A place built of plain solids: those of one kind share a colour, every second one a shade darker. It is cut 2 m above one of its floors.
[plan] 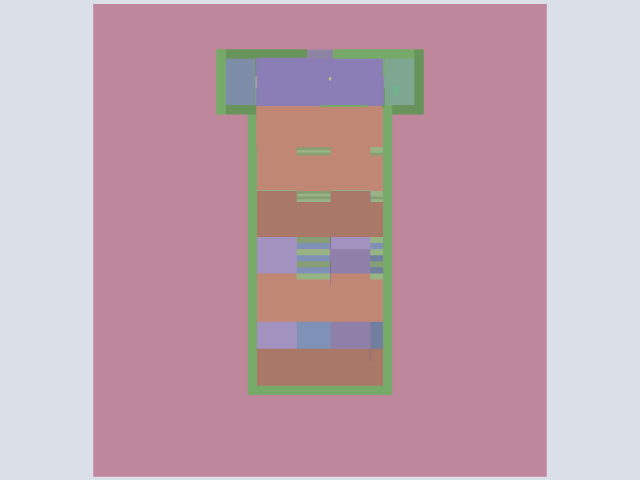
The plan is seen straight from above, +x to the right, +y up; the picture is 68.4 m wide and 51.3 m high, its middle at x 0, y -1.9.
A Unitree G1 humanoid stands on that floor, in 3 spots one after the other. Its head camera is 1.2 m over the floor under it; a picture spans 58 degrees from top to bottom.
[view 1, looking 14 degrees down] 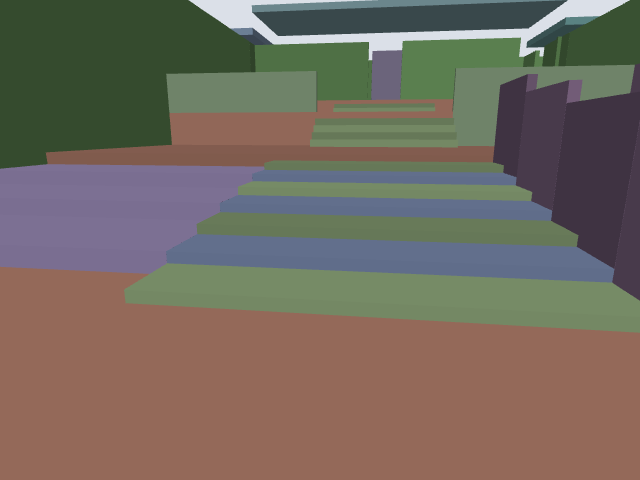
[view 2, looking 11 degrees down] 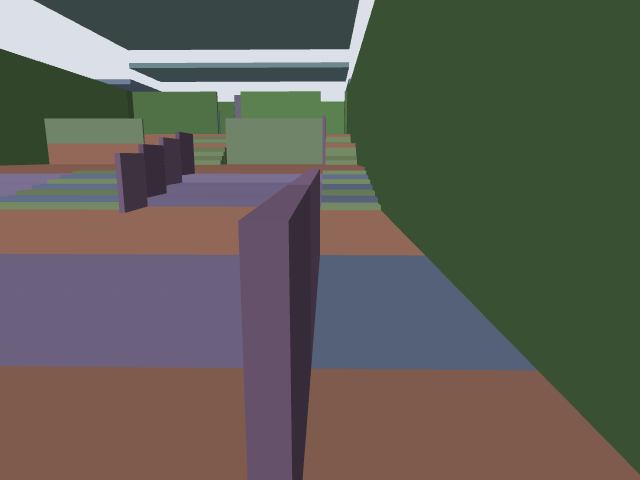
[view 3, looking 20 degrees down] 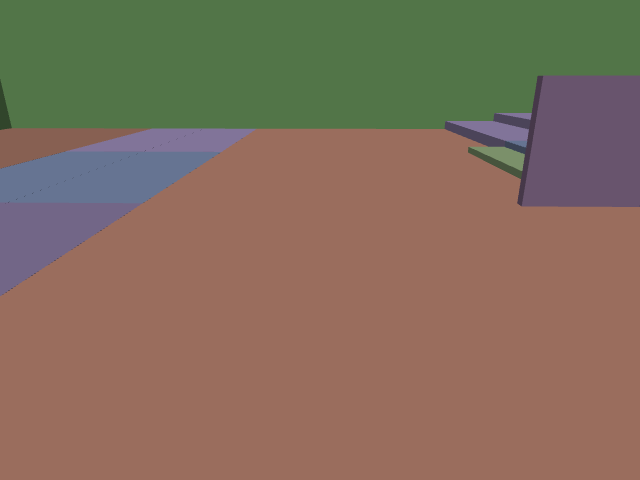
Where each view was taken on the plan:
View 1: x -0.68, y -8.82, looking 98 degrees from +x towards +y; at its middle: step_aisle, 4.09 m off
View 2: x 5.53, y -15.82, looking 91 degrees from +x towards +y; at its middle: floor_gang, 6.29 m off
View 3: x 5.53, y -8.68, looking -179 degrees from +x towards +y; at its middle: floor_gang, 3.51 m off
